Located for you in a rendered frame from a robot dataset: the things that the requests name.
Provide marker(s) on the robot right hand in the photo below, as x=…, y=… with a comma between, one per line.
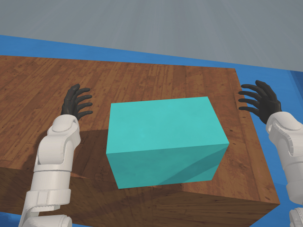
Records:
x=266, y=104

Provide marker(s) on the robot left hand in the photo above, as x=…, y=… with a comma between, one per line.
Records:
x=70, y=105

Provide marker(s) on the pedestal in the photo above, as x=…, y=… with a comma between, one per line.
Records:
x=32, y=92

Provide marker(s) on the carton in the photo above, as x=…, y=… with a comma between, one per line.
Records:
x=167, y=141

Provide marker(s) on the robot right upper arm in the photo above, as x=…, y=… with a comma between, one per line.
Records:
x=296, y=217

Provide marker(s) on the robot left forearm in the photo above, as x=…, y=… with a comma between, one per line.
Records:
x=51, y=178

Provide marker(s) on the robot right forearm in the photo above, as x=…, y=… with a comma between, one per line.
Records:
x=286, y=133

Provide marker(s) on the robot left upper arm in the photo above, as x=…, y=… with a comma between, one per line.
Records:
x=48, y=221

